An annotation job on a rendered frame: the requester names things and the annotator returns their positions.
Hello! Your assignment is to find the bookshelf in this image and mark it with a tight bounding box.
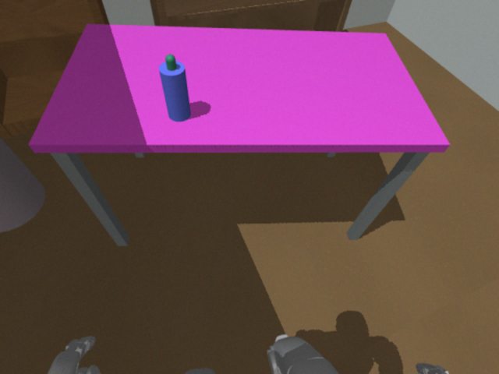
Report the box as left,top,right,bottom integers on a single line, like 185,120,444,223
150,0,352,32
0,0,109,139

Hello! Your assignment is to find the table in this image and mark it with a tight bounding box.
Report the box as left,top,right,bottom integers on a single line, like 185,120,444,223
28,24,450,246

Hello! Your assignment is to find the left robot hand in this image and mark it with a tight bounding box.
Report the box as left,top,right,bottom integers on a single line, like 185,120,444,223
48,336,101,374

